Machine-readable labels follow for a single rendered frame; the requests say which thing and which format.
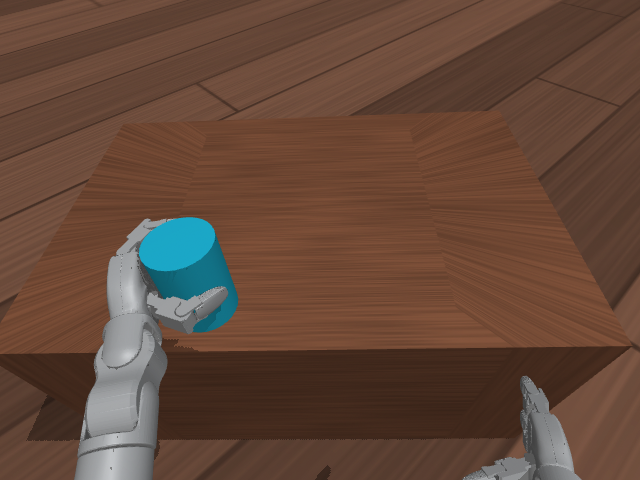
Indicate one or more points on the can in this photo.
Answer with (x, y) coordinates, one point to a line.
(184, 259)

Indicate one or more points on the left robot hand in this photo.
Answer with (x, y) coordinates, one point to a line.
(130, 289)

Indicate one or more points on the left robot arm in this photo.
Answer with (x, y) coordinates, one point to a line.
(119, 431)

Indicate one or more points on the right robot hand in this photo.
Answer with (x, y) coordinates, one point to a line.
(543, 438)

